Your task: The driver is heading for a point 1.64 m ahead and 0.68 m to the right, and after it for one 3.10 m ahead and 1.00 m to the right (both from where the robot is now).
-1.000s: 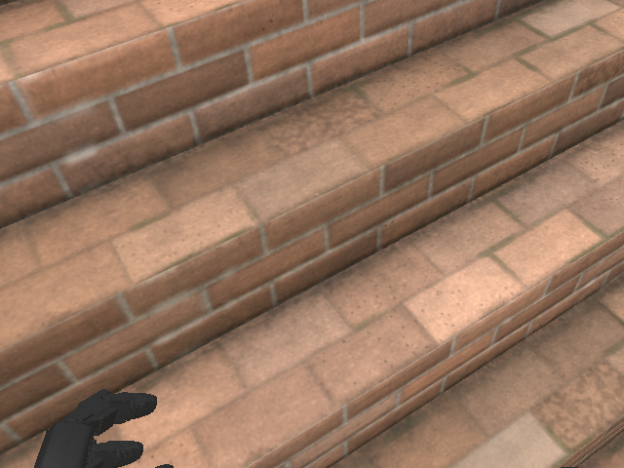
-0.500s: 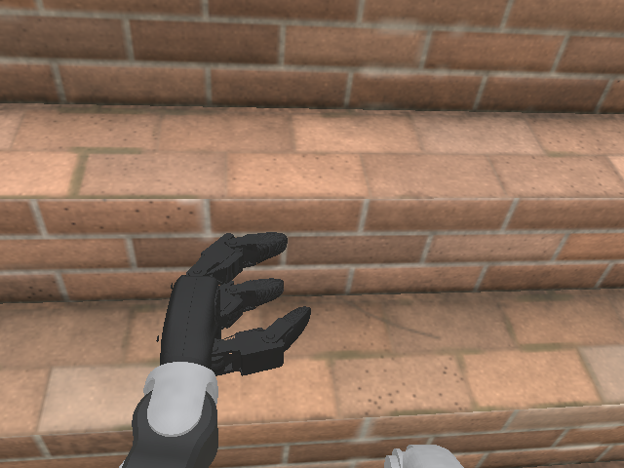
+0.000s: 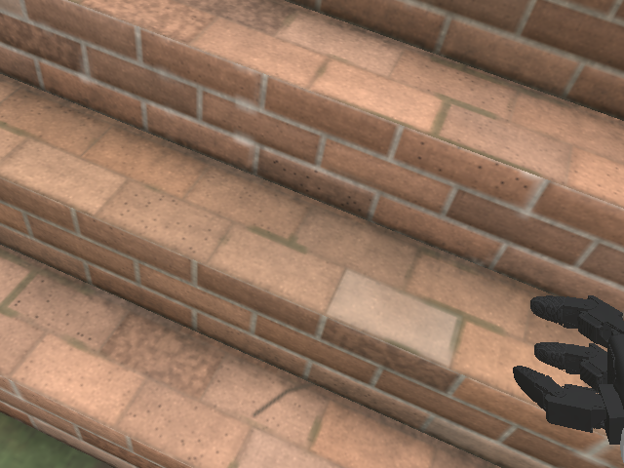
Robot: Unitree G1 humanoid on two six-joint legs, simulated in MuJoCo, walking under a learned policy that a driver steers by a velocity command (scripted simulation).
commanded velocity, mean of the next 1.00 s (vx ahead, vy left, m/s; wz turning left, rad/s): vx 1.00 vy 0.00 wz -0.72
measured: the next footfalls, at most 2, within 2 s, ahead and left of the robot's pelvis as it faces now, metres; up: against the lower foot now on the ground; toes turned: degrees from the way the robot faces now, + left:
left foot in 0.08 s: +0.06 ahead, +0.26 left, +0.00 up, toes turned -12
right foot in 0.50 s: -0.06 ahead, +0.03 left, +0.00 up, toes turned -27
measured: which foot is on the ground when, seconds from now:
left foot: up 0.00-0.06, down 0.08-0.50, up 0.52-0.78, down 0.80-1.00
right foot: down 0.00-0.08, up 0.10-0.48, down 0.50-0.82, up 0.84-1.00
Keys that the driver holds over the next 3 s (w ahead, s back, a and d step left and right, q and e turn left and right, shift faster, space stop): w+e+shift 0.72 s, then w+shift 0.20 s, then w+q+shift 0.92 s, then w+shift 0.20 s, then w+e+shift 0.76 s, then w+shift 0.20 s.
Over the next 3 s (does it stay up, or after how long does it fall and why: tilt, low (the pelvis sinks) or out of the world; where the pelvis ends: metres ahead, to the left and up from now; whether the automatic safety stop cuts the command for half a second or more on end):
stays up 0.66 -0.34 0.60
